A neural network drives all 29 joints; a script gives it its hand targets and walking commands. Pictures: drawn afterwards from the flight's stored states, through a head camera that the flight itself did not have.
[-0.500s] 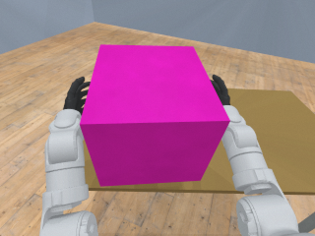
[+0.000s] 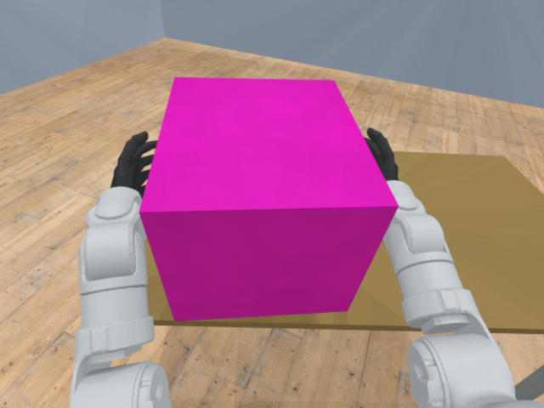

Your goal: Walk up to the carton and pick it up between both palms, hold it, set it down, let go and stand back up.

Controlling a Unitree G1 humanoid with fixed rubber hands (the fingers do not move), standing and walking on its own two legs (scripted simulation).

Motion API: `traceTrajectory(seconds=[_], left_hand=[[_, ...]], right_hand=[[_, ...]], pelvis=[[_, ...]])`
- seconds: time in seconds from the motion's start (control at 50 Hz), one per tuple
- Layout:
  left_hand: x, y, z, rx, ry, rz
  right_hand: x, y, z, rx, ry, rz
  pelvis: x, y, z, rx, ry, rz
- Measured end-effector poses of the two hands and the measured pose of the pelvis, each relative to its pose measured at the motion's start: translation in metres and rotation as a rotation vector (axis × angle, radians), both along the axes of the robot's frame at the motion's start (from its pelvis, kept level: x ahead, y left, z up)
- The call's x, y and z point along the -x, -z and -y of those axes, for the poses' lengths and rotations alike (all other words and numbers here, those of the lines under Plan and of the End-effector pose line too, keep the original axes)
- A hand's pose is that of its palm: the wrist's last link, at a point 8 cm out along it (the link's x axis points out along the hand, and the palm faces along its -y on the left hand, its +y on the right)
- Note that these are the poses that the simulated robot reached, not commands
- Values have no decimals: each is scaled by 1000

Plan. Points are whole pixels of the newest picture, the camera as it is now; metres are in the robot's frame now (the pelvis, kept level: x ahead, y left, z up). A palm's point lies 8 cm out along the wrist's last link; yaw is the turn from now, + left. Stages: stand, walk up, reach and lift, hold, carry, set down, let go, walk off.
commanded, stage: hold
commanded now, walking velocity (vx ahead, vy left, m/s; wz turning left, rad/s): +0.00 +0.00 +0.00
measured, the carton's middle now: (259, 192) +0.39 +0.00 +0.16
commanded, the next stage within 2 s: none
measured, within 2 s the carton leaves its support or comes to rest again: neither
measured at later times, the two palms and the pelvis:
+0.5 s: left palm (131, 188) +0.36 +0.18 +0.20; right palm (379, 182) +0.37 -0.17 +0.19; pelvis +0.00 +0.00 +0.00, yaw +0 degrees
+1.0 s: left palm (131, 190) +0.35 +0.18 +0.20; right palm (380, 183) +0.36 -0.17 +0.19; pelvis +0.00 +0.00 +0.00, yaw +0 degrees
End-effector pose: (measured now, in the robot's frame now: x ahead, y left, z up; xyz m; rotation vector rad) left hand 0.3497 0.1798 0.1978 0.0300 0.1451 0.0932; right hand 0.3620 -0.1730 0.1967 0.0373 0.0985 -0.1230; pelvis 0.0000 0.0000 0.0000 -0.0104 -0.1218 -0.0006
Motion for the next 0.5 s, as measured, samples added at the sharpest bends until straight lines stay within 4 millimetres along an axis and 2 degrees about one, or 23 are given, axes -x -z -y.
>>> traceTrajectory(seconds=[0.24,0.5], left_hand=[[-5,5,1,-2,3,-22],[-6,2,1,-2,-3,-6]], right_hand=[[-3,6,1,1,2,-22],[-6,4,1,-3,-1,-6]], pelvis=[[1,0,3,-2,-9,-9],[-5,0,3,-1,-5,-6]])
